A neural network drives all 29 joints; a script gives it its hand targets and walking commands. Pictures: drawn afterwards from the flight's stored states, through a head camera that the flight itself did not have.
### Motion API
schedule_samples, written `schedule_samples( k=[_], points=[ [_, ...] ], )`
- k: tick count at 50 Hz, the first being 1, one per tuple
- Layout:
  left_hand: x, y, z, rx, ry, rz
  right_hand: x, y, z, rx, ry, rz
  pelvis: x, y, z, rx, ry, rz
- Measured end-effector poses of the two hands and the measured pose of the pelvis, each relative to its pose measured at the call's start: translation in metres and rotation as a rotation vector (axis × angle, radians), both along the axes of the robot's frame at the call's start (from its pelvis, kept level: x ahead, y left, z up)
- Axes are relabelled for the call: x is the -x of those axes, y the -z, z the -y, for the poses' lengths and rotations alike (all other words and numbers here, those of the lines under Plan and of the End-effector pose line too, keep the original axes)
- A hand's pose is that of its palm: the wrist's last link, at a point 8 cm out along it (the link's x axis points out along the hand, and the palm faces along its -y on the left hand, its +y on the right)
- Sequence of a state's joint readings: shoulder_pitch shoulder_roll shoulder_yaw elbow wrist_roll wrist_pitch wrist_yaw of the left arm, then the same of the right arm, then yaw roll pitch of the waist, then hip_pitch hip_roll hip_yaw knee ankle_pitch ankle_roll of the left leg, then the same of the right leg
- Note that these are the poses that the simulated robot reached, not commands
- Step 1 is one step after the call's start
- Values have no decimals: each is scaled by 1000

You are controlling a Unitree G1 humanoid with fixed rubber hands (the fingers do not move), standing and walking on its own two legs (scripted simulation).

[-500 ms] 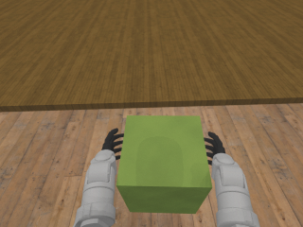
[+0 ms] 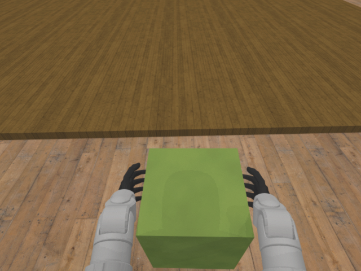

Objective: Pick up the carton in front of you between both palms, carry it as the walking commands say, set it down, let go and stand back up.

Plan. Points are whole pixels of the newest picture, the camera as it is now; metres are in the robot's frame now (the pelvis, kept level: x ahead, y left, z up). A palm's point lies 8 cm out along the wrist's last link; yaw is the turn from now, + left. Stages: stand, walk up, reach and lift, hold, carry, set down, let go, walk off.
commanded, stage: hold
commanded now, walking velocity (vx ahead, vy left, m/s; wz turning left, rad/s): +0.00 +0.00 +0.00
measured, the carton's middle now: (193, 211) +0.29 +0.00 -0.04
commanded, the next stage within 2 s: carry in 0.62 s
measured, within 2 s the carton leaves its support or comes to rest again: neither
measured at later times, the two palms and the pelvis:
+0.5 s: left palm (128, 194) +0.28 +0.15 +0.05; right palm (265, 201) +0.27 -0.15 +0.04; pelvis -0.02 +0.00 +0.00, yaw +0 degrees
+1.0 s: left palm (135, 161) +0.35 +0.14 +0.08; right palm (264, 162) +0.35 -0.16 +0.08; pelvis +0.06 -0.02 -0.02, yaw +2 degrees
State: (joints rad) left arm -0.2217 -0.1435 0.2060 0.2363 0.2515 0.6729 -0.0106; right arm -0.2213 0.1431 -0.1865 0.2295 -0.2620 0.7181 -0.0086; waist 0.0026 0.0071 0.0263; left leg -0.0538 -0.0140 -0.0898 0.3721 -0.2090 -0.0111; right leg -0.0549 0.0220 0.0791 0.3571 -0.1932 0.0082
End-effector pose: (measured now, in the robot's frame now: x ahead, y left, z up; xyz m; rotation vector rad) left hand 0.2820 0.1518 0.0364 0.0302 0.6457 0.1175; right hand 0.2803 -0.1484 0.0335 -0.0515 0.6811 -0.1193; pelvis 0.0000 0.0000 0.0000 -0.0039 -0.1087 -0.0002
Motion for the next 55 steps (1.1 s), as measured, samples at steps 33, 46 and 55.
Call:
schedule_samples(
  k=[33,46,55],
  points=[
    [0,-18,3,39,-16,20,4,-16,3,-17,22,25,16,3,1,-3,7,40],
    [-39,-40,6,50,-34,56,-41,-43,6,-27,23,62,-31,12,10,-6,17,-132],
    [-99,-37,5,80,-98,-21,-114,-43,4,-50,6,-17,-108,19,13,-36,-27,-198]
  ],
)
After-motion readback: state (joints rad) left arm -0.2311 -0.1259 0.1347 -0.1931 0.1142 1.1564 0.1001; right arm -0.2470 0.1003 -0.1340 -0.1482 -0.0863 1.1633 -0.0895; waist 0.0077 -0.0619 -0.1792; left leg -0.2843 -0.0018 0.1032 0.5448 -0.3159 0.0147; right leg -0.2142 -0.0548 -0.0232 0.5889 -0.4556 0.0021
